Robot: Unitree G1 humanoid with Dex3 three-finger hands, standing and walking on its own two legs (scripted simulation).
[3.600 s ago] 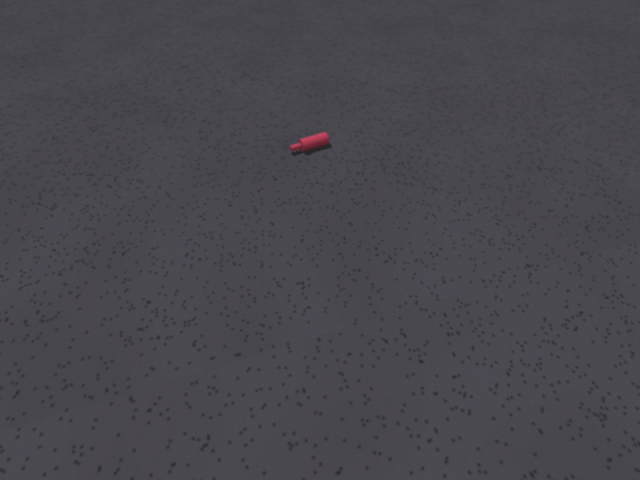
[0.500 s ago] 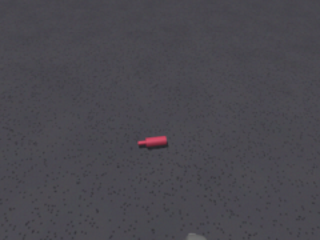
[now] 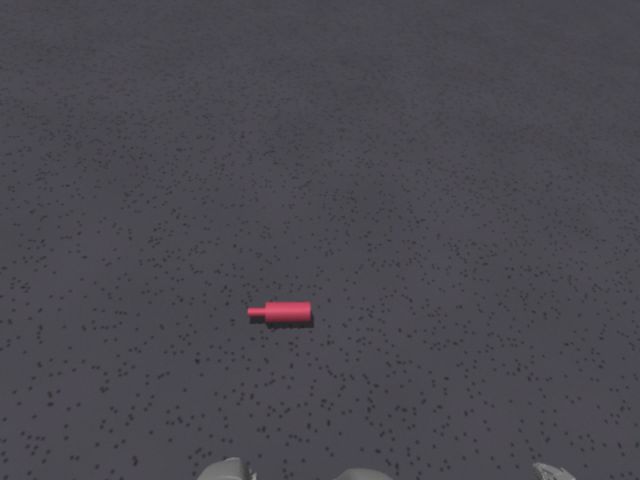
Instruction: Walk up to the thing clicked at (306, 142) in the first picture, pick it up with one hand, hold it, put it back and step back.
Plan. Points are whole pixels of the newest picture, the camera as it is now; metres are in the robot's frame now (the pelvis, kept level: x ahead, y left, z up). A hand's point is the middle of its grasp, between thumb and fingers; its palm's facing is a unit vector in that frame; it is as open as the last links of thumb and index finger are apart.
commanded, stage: walk up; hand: left
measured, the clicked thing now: (279, 311) +0.71 +0.06 -0.71
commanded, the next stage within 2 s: none
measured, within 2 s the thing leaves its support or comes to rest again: neither
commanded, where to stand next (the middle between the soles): +0.36 -0.22 m, yaw +4 degrees
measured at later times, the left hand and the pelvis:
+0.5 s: hand (217, 455) +0.17 +0.12 -0.11, palm faces +0.02 -0.91 -0.41, open 7.4 cm; pelvis +0.13 -0.17 +0.01, yaw -1 degrees
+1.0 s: hand (294, 352) +0.32 +0.03 -0.14, palm faces +0.00 -0.95 -0.33, open 7.4 cm; pelvis +0.26 -0.24 +0.01, yaw +2 degrees
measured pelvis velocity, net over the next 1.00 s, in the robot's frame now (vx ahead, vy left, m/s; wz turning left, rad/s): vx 0.26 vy -0.24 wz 0.04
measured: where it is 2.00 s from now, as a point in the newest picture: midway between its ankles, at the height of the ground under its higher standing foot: (375, 457)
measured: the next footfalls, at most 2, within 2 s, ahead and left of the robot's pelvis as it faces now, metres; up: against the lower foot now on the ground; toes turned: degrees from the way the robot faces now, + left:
right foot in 0.32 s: +0.19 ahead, -0.29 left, +0.00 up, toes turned -7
left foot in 0.74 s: +0.34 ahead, -0.09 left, +0.00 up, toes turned +7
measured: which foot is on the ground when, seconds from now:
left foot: down 0.00-0.34, up 0.36-0.72, down 0.74-1.00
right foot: up 0.00-0.30, down 0.32-0.76, up 0.78-1.00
